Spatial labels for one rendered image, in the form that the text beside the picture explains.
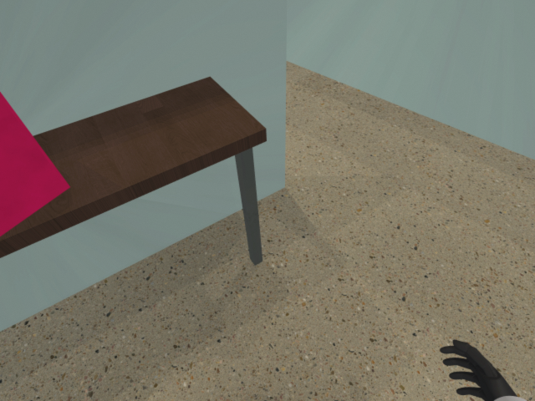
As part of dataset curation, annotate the carton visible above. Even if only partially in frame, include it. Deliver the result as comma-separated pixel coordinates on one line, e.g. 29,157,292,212
0,92,70,236

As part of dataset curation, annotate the table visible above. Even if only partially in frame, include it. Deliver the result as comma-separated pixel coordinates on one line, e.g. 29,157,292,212
0,77,267,266

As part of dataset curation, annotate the right robot hand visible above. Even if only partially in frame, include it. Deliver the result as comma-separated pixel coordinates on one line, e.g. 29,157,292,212
440,340,517,401

